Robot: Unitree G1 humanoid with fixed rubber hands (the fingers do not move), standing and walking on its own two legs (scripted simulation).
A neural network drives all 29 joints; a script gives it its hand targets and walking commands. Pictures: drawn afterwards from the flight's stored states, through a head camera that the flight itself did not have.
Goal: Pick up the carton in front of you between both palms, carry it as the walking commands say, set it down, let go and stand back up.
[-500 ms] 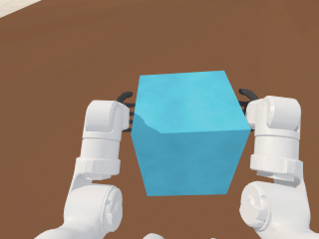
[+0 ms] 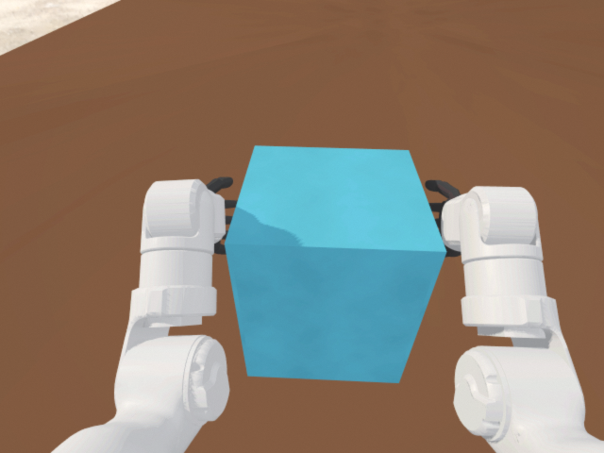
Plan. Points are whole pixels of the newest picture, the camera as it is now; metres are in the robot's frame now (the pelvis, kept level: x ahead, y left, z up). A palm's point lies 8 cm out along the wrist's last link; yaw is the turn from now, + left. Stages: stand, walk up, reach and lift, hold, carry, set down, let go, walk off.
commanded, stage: carry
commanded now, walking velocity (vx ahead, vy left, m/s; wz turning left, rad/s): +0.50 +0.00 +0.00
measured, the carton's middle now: (327, 264) +0.37 -0.01 +0.10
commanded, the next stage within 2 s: none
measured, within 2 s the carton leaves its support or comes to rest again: neither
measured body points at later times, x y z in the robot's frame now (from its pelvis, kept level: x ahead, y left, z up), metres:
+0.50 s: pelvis +0.29 -0.05 +0.02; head +0.32 -0.06 +0.47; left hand +0.60 +0.11 +0.09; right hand +0.62 -0.19 +0.09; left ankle +0.29 +0.08 -0.68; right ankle +0.29 -0.14 -0.73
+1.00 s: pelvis +0.60 +0.00 +0.02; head +0.57 +0.02 +0.47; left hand +0.88 +0.14 +0.10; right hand +0.86 -0.16 +0.10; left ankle +0.56 +0.09 -0.73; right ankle +0.69 -0.15 -0.69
